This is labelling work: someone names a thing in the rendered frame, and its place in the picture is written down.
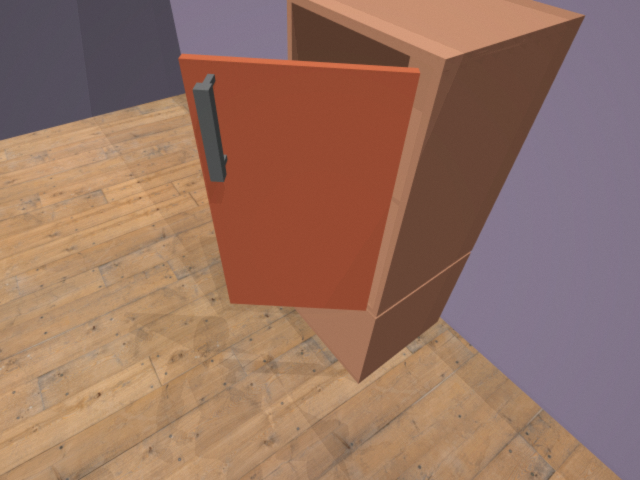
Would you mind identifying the handle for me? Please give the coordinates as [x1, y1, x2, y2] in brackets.
[192, 74, 227, 182]

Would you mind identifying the cupboard door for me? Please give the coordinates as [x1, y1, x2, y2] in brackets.
[178, 54, 420, 311]

